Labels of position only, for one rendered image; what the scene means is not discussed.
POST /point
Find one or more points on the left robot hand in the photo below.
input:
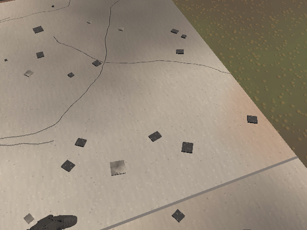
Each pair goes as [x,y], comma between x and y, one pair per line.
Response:
[55,222]

